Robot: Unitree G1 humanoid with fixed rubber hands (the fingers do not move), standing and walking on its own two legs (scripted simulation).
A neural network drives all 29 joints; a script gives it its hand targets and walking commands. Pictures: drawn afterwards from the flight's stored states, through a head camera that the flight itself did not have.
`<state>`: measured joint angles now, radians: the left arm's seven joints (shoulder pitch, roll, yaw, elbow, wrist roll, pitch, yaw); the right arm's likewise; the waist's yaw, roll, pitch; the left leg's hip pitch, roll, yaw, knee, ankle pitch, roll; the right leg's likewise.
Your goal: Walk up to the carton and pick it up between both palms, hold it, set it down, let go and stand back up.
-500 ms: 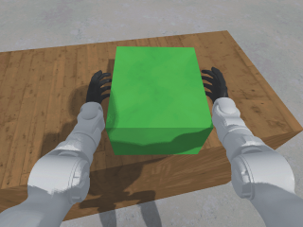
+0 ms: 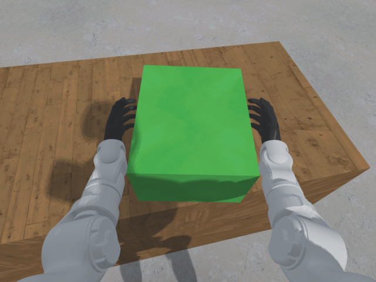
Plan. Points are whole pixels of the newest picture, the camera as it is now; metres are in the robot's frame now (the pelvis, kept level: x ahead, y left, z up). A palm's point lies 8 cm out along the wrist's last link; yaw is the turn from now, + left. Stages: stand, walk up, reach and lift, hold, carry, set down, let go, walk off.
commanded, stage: reach and lift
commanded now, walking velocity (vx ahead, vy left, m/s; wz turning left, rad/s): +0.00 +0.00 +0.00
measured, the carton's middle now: (191, 132) +0.46 +0.00 +0.00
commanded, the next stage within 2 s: none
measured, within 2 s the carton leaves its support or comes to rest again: leaves its support in 1.16 s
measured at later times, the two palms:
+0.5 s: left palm (115, 135) +0.42 +0.17 +0.04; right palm (268, 135) +0.43 -0.16 +0.05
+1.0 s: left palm (112, 138) +0.41 +0.17 +0.04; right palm (266, 137) +0.42 -0.16 +0.05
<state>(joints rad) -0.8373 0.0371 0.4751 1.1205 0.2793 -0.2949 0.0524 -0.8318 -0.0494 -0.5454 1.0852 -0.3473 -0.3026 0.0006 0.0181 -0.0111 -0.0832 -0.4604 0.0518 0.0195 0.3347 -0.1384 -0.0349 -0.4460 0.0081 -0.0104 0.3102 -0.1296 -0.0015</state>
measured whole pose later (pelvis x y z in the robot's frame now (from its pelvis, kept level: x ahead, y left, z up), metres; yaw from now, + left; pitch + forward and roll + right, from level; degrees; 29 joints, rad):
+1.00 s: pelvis +0.01 +0.00 +0.00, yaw +1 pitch +15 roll -1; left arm -0.77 0.03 0.42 1.12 0.25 -0.30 0.07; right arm -0.78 -0.07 -0.47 1.20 -0.31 -0.42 -0.06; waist 0.03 -0.02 -0.13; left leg -0.44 0.06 0.01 0.34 -0.16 -0.04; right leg -0.42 0.01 -0.02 0.31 -0.15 0.00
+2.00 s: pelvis +0.00 +0.00 +0.01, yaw +3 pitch +1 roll -1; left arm -0.63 0.06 0.25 0.73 0.13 0.08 0.04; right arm -0.64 -0.05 -0.18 0.88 0.04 -0.11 -0.11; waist -0.01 -0.04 -0.06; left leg -0.17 0.04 -0.02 0.31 -0.15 -0.04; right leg -0.13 0.00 -0.06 0.25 -0.14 0.00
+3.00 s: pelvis -0.01 +0.00 +0.00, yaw +4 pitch -6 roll -1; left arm -0.49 0.02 0.26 0.15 0.24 0.56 -0.05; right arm -0.55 -0.05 -0.07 0.53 0.15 0.20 -0.14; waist -0.08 -0.07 0.02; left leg -0.05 0.04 -0.03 0.33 -0.16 -0.03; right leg 0.01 -0.01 -0.07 0.26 -0.15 0.00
